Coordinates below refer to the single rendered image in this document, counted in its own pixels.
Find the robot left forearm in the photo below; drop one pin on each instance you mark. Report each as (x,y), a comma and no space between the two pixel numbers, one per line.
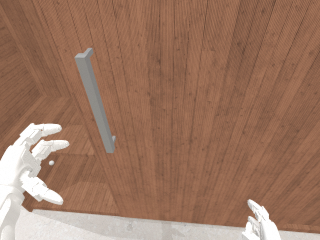
(10,201)

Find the left robot hand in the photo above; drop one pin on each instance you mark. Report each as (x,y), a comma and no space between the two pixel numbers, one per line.
(17,159)

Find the right robot hand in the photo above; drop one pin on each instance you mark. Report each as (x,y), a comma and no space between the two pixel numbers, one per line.
(265,230)

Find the handle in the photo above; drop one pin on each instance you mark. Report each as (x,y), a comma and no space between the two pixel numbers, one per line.
(89,81)

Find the wardrobe door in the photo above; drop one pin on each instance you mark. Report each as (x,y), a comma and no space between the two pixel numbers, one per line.
(309,215)
(212,102)

